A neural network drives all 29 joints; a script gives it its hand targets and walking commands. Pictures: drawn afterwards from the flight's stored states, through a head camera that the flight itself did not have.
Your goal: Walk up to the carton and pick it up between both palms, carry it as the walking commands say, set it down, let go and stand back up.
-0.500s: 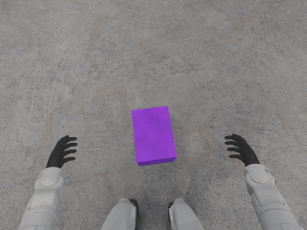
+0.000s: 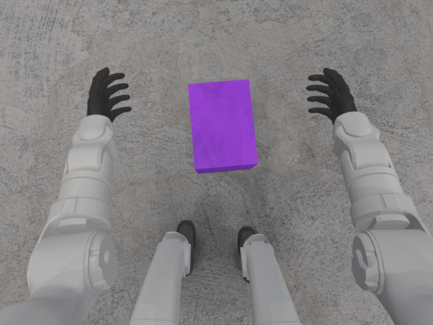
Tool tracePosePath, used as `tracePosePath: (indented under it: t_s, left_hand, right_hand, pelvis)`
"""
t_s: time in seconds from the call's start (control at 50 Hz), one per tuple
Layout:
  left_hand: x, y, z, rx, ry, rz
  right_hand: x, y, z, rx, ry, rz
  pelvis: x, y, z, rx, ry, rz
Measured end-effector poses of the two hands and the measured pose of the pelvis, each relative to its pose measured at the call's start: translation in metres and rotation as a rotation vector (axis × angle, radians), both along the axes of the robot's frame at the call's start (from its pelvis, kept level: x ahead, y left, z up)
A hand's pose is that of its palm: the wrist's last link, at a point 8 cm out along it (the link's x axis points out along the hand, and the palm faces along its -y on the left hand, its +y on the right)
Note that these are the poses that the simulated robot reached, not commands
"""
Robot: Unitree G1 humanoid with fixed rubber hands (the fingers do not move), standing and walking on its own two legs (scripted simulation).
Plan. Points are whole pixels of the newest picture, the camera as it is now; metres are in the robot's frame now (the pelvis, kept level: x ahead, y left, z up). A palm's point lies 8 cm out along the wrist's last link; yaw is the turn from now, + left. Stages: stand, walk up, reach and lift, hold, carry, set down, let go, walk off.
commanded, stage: reach and lift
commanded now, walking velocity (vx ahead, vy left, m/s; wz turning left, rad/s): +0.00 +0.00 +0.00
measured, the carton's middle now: (221, 130) +0.56 -0.01 -0.59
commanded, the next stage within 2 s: none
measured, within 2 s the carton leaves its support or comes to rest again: neither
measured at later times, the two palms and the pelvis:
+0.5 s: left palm (132, 92) +0.52 +0.18 -0.15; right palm (318, 81) +0.55 -0.19 -0.15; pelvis +0.02 -0.01 -0.02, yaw +1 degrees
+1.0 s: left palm (149, 116) +0.52 +0.18 -0.30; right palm (288, 106) +0.55 -0.17 -0.30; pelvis -0.02 -0.01 -0.14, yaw +4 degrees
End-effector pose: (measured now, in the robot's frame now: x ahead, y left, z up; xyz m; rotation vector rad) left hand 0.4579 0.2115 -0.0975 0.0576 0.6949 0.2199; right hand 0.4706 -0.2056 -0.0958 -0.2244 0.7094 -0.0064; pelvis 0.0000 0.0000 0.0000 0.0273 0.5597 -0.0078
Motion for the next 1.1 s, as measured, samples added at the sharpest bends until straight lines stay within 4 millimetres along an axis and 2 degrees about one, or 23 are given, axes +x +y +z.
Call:
tracePosePath:
  t_s: [0.14, 0.36, 0.42, 0.56, 0.68, 0.8, 0.86, 0.98, 1.1]
  left_hand:
    - [0.030, -0.011, -0.022, -0.021, -0.016, 0.026]
    - [0.072, -0.023, -0.021, -0.026, -0.090, 0.022]
    - [0.073, -0.027, -0.031, -0.024, -0.078, 0.014]
    - [0.059, -0.033, -0.070, -0.036, -0.031, 0.020]
    - [0.055, -0.033, -0.102, -0.038, -0.035, 0.028]
    - [0.062, -0.037, -0.129, -0.044, -0.071, 0.032]
    - [0.062, -0.038, -0.149, -0.055, -0.048, 0.030]
    - [0.059, -0.032, -0.194, -0.056, -0.021, 0.048]
    - [0.064, -0.033, -0.227, -0.024, -0.021, 0.014]
  right_hand:
    - [0.036, 0.008, -0.019, 0.029, -0.028, 0.004]
    - [0.082, 0.019, -0.018, 0.048, -0.099, 0.023]
    - [0.083, 0.019, -0.032, 0.046, -0.071, 0.025]
    - [0.076, 0.017, -0.067, 0.047, -0.050, 0.019]
    - [0.067, 0.018, -0.108, 0.052, -0.034, 0.008]
    - [0.077, 0.029, -0.134, 0.052, -0.091, 0.002]
    - [0.081, 0.032, -0.149, 0.049, -0.092, -0.001]
    - [0.079, 0.035, -0.195, 0.037, -0.060, -0.010]
    - [0.080, 0.033, -0.232, 0.023, -0.050, -0.017]
  pelvis:
    - [0.009, -0.002, -0.005, 0.005, 0.089, 0.002]
    - [0.016, -0.005, -0.010, 0.010, 0.155, 0.004]
    - [0.016, -0.005, -0.012, 0.011, 0.177, 0.005]
    - [0.014, -0.007, -0.023, 0.016, 0.230, 0.008]
    - [0.003, -0.009, -0.048, 0.023, 0.266, 0.016]
    - [-0.009, -0.009, -0.085, 0.028, 0.283, 0.028]
    - [-0.013, -0.009, -0.103, 0.028, 0.290, 0.033]
    - [-0.017, -0.007, -0.136, 0.026, 0.317, 0.042]
    - [-0.019, -0.005, -0.163, 0.023, 0.328, 0.048]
